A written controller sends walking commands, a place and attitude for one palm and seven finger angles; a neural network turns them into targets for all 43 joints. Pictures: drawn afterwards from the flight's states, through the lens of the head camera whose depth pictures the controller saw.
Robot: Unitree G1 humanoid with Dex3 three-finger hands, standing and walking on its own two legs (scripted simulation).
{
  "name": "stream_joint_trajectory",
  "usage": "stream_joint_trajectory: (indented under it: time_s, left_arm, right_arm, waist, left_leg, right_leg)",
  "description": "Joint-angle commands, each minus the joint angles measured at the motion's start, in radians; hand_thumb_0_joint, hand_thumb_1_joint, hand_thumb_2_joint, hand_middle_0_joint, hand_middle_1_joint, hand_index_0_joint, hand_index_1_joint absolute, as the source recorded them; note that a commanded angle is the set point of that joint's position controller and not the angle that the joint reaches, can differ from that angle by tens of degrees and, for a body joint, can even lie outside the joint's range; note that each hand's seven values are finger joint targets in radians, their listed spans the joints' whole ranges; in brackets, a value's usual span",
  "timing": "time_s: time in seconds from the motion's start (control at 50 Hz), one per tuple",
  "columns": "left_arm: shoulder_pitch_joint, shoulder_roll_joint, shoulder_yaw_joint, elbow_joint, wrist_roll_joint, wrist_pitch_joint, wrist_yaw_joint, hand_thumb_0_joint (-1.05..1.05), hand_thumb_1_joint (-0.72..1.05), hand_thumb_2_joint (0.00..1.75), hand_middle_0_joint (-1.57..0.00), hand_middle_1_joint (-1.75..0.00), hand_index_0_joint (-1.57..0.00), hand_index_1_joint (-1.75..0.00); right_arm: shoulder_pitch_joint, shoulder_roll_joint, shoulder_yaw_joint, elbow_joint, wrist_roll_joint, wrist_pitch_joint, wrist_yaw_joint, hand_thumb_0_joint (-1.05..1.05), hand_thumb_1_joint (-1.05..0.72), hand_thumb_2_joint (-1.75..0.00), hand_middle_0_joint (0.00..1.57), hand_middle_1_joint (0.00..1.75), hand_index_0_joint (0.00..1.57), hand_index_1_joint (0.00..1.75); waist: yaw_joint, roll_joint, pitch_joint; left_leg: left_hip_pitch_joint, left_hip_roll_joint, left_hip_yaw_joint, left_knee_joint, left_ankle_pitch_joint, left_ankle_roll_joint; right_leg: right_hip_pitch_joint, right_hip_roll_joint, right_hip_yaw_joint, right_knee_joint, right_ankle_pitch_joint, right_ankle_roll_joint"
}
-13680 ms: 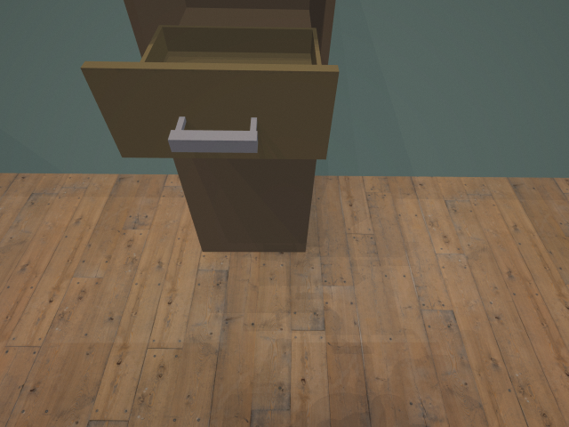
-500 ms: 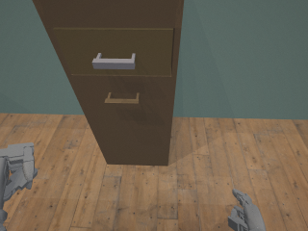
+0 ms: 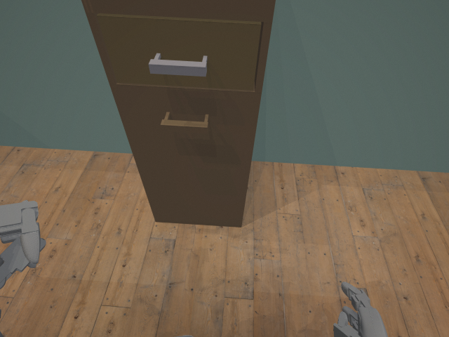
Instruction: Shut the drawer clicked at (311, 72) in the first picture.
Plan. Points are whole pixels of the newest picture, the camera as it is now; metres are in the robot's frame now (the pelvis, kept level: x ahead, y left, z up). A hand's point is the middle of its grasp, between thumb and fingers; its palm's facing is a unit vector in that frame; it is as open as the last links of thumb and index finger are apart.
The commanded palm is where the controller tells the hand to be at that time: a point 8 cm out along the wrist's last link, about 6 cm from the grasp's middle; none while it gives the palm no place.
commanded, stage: step back with the hand held close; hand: left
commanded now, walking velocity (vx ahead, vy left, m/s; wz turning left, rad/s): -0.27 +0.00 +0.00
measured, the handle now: (179, 63) +0.70 +0.15 +0.13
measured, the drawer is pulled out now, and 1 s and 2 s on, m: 0.00 0.00 0.00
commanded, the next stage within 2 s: stop stepping back and stand still in 0.46 s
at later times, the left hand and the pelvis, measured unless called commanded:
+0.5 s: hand out of the picture +0.09 +0.24 +0.19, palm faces +0.46 -0.78 -0.41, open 3.2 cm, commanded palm +0.02 +0.27 +0.19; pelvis -0.09 -0.01 +0.00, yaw +3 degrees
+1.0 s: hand out of the picture +0.01 +0.20 +0.17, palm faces +0.31 -0.83 -0.45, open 3.2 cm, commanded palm -0.05 +0.24 +0.19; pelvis -0.19 -0.03 +0.01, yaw -2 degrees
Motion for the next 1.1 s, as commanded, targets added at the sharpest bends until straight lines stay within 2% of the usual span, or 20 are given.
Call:
stream_joint_trajectory:
  time_s: [0.0,0.12,0.2,0.28,0.32,0.34,0.36,0.4,0.54,0.58,0.6,0.62,0.68,0.72,0.78,0.82,0.88,0.96,1.02,1.08]
  left_arm:
    - [-0.008,0.167,0.141,-0.197,0.005,-0.074,0.019,0.0,0.9,0.9,-1.4,-1.6,-1.4,-1.6]
    - [-0.031,0.177,0.179,-0.21,0.025,-0.1,0.004,0.0,0.9,0.9,-1.4,-1.6,-1.4,-1.6]
    - [-0.081,0.191,0.154,-0.238,-0.012,-0.089,0.009,0.0,0.9,0.9,-1.4,-1.6,-1.4,-1.6]
    - [-0.117,0.187,0.132,-0.227,-0.011,-0.074,0.015,0.0,0.9,0.9,-1.4,-1.6,-1.4,-1.6]
    - [-0.103,0.175,0.15,-0.261,-0.009,-0.1,0.02,0.0,0.9,0.9,-1.4,-1.6,-1.4,-1.6]
    - [-0.113,0.195,0.187,-0.274,0.003,-0.107,0.023,0.0,0.9,0.9,-1.4,-1.6,-1.4,-1.6]
    - [-0.095,0.197,0.187,-0.27,-0.008,-0.109,0.02,0.0,0.9,0.9,-1.4,-1.6,-1.4,-1.6]
    - [-0.04,0.168,0.161,-0.241,-0.035,-0.09,0.02,0.0,0.9,0.9,-1.4,-1.6,-1.4,-1.6]
    - [-0.078,0.142,0.08,-0.283,-0.04,-0.075,-0.005,0.0,0.9,0.9,-1.4,-1.6,-1.4,-1.6]
    - [-0.058,0.193,0.114,-0.269,-0.035,-0.08,-0.014,0.0,0.9,0.9,-1.4,-1.6,-1.4,-1.6]
    - [-0.052,0.266,0.179,-0.277,-0.032,-0.08,-0.001,0.0,0.9,0.9,-1.4,-1.6,-1.4,-1.6]
    - [-0.082,0.255,0.156,-0.27,-0.039,-0.067,0.003,0.0,0.9,0.9,-1.4,-1.6,-1.4,-1.6]
    - [0.02,0.188,0.158,-0.214,-0.03,-0.017,0.01,0.0,0.9,0.9,-1.4,-1.6,-1.4,-1.6]
    - [0.026,0.175,0.151,-0.201,-0.035,-0.005,0.013,0.0,0.9,0.9,-1.4,-1.6,-1.4,-1.6]
    - [0.039,0.16,0.114,-0.183,-0.035,-0.019,0.005,0.0,0.9,0.9,-1.4,-1.6,-1.4,-1.6]
    - [0.056,0.16,0.119,-0.208,-0.037,-0.02,0.002,0.0,0.9,0.9,-1.4,-1.6,-1.4,-1.6]
    - [0.035,0.157,0.112,-0.22,-0.014,-0.015,0.012,0.0,0.9,0.9,-1.4,-1.6,-1.4,-1.6]
    - [0.058,0.157,0.104,-0.215,-0.011,-0.003,0.013,0.0,0.9,0.9,-1.4,-1.6,-1.4,-1.6]
    - [0.009,0.18,0.124,-0.217,-0.018,-0.001,0.02,0.0,0.9,0.9,-1.4,-1.6,-1.4,-1.6]
    - [-0.095,0.15,0.088,-0.14,-0.01,0.003,0.026,0.0,0.9,0.9,-1.4,-1.6,-1.4,-1.6]
  right_arm:
    - [-0.099,-0.14,-0.05,-0.164,0.001,-0.08,-0.01,0.0,-0.9,-0.9,0.2,0.3,0.2,0.3]
    - [-0.106,-0.139,-0.061,-0.163,-0.008,-0.106,0.002,0.0,-0.9,-0.9,0.2,0.3,0.2,0.3]
    - [-0.05,-0.106,-0.066,-0.102,-0.021,-0.078,0.028,0.0,-0.9,-0.9,0.2,0.3,0.2,0.3]
    - [-0.071,-0.092,-0.053,-0.102,-0.015,-0.044,0.022,0.0,-0.9,-0.9,0.2,0.3,0.2,0.3]
    - [-0.091,-0.148,-0.058,-0.118,-0.022,-0.065,0.004,0.0,-0.9,-0.9,0.2,0.3,0.2,0.3]
    - [-0.104,-0.119,-0.061,-0.119,-0.029,-0.094,0.005,0.0,-0.9,-0.9,0.2,0.3,0.2,0.3]
    - [-0.08,-0.093,-0.074,-0.102,-0.026,-0.11,0.009,0.0,-0.9,-0.9,0.2,0.3,0.2,0.3]
    - [-0.109,-0.11,-0.095,-0.094,-0.016,-0.129,0.036,0.0,-0.9,-0.9,0.2,0.3,0.2,0.3]
    - [-0.096,-0.102,-0.052,-0.054,-0.036,-0.148,0.049,0.0,-0.9,-0.9,0.2,0.3,0.2,0.3]
    - [-0.094,-0.089,-0.048,-0.073,-0.028,-0.128,0.046,0.0,-0.9,-0.9,0.2,0.3,0.2,0.3]
    - [-0.097,-0.076,-0.044,-0.077,-0.034,-0.113,0.041,0.0,-0.9,-0.9,0.2,0.3,0.2,0.3]
    - [-0.096,-0.077,-0.038,-0.083,-0.021,-0.108,0.034,0.0,-0.9,-0.9,0.2,0.3,0.2,0.3]
    - [-0.11,-0.061,-0.012,-0.107,-0.007,-0.08,0.019,0.0,-0.9,-0.9,0.2,0.3,0.2,0.3]
    - [-0.096,-0.082,-0.011,-0.101,-0.003,-0.081,0.005,0.0,-0.9,-0.9,0.2,0.3,0.2,0.3]
    - [-0.085,-0.142,-0.038,-0.122,0.017,-0.107,0.002,0.0,-0.9,-0.9,0.2,0.3,0.2,0.3]
    - [-0.096,-0.115,-0.017,-0.112,0.001,-0.112,-0.002,0.0,-0.9,-0.9,0.2,0.3,0.2,0.3]
    - [-0.099,-0.12,-0.021,-0.109,-0.004,-0.111,-0.004,0.0,-0.9,-0.9,0.2,0.3,0.2,0.3]
    - [-0.09,-0.118,-0.035,-0.109,-0.011,-0.102,0.0,0.0,-0.9,-0.9,0.2,0.3,0.2,0.3]
    - [-0.067,-0.112,-0.045,-0.077,-0.019,-0.079,0.0,0.0,-0.9,-0.9,0.2,0.3,0.2,0.3]
    - [-0.057,-0.102,-0.031,-0.053,-0.018,-0.078,-0.002,0.0,-0.9,-0.9,0.2,0.3,0.2,0.3]
  waist:
    - [0.008,0.137,-0.11]
    - [0.011,0.089,-0.07]
    - [-0.013,-0.213,-0.096]
    - [-0.027,-0.179,-0.063]
    - [-0.023,0.246,-0.042]
    - [-0.013,0.348,-0.136]
    - [-0.016,0.219,-0.152]
    - [0.012,0.116,-0.177]
    - [0.014,0.231,-0.13]
    - [0.015,0.059,-0.112]
    - [0.016,-0.114,-0.14]
    - [0.027,-0.207,-0.152]
    - [-0.001,-0.178,-0.145]
    - [-0.014,-0.073,-0.135]
    - [0.009,0.001,-0.138]
    - [0.003,0.199,-0.124]
    - [0.004,0.177,-0.044]
    - [-0.002,0.072,-0.061]
    - [-0.005,-0.188,-0.035]
    - [-0.022,-0.156,0.006]
  left_leg:
    - [-0.253,0.138,-0.163,-0.321,-0.447,0.062]
    - [-0.464,0.135,-0.137,-0.225,-0.593,0.087]
    - [0.059,-0.042,0.006,0.271,-0.297,-0.039]
    - [0.214,-0.017,-0.017,0.048,-0.247,-0.019]
    - [-0.1,0.248,-0.328,-0.344,-0.417,0.096]
    - [-0.289,0.387,-0.459,-0.468,-0.567,0.172]
    - [-0.235,0.397,-0.409,-0.436,-0.443,0.171]
    - [-0.035,0.343,-0.246,-0.299,-0.241,0.146]
    - [0.095,0.233,-0.096,-0.319,-0.219,0.01]
    - [0.17,0.079,0.061,-0.086,-0.186,-0.062]
    - [0.178,0.009,0.092,0.141,-0.177,-0.09]
    - [0.079,-0.022,0.025,0.319,-0.205,-0.079]
    - [-0.021,0.014,-0.02,0.167,-0.149,-0.044]
    - [0.16,-0.002,0.011,-0.122,0.011,-0.031]
    - [0.235,0.111,-0.112,-0.195,0.147,0.012]
    - [0.166,0.155,-0.243,-0.344,-0.084,0.014]
    - [-0.059,0.159,-0.222,-0.453,-0.488,0.033]
    - [-0.008,0.047,-0.093,-0.256,-0.385,-0.005]
    - [0.028,-0.022,-0.011,0.199,-0.166,-0.03]
    - [0.107,0.019,-0.015,0.138,-0.198,-0.016]
  right_leg:
    - [0.297,0.052,0.02,0.1,-0.039,-0.01]
    - [0.348,0.045,0.139,0.156,-0.055,-0.024]
    - [-0.238,-0.222,0.425,-0.27,-0.319,-0.16]
    - [-0.307,-0.14,0.217,-0.192,-0.291,-0.086]
    - [-0.095,0.066,0.058,0.238,-0.235,-0.011]
    - [0.09,0.124,0.045,0.639,-0.266,-0.003]
    - [0.033,0.115,0.094,0.799,-0.293,-0.01]
    - [-0.075,0.085,0.08,0.733,-0.304,-0.013]
    - [0.105,0.058,-0.076,-0.053,-0.264,-0.042]
    - [0.019,-0.061,0.055,-0.276,-0.194,-0.095]
    - [-0.075,-0.243,0.269,-0.341,-0.126,-0.169]
    - [-0.064,-0.329,0.337,-0.303,-0.047,-0.208]
    - [0.153,-0.243,0.169,-0.097,0.38,-0.174]
    - [0.109,-0.151,0.085,-0.059,0.213,-0.097]
    - [0.114,-0.027,0.061,-0.048,0.001,-0.039]
    - [0.122,0.013,-0.026,0.04,-0.142,-0.023]
    - [0.245,0.029,-0.057,0.035,-0.211,-0.042]
    - [0.195,-0.005,0.009,-0.136,-0.318,-0.082]
    - [-0.006,-0.249,0.368,-0.329,-0.523,-0.216]
    - [-0.113,-0.247,0.259,-0.268,-0.532,-0.186]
